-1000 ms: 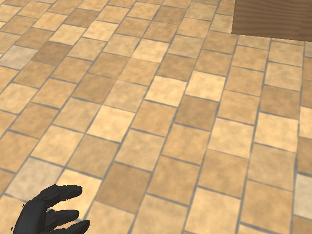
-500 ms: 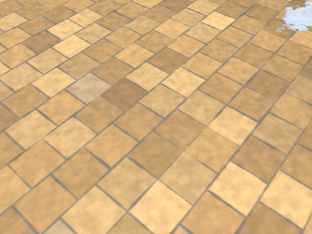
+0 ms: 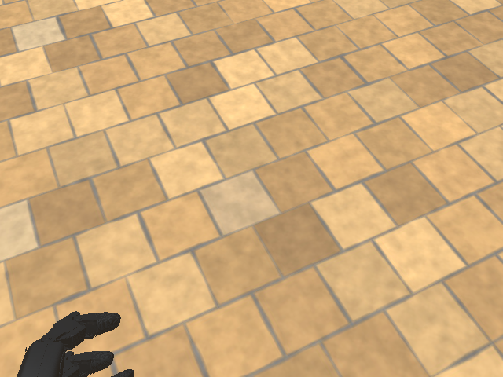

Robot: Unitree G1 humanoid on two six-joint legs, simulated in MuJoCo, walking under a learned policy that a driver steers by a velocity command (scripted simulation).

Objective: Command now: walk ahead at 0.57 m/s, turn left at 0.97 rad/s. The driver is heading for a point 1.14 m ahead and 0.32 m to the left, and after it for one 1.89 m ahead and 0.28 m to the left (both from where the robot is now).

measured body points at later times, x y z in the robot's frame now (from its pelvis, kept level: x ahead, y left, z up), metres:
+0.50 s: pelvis +0.23 -0.01 +0.02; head +0.28 +0.04 +0.46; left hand +0.28 +0.32 -0.08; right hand +0.51 -0.19 -0.06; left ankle +0.28 +0.10 -0.71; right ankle +0.26 -0.17 -0.63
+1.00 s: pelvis +0.39 +0.04 +0.03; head +0.40 +0.03 +0.48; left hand +0.16 +0.20 -0.08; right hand +0.71 +0.04 -0.04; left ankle +0.33 +0.24 -0.62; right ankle +0.42 -0.11 -0.71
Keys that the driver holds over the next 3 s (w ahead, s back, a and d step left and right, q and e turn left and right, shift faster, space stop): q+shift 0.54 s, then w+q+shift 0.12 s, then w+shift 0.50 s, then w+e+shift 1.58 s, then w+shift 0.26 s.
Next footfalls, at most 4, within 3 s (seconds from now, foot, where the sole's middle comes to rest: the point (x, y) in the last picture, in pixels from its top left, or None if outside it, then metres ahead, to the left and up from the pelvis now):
0.34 left None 0.32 0.11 -0.75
0.72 right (283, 375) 0.45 -0.08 -0.75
1.20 left None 0.43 0.39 -0.75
1.68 right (59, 240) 0.88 0.55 -0.75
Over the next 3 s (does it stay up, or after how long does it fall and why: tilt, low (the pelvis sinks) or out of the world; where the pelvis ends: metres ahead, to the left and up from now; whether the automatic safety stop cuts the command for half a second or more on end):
stays up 1.74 0.57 0.00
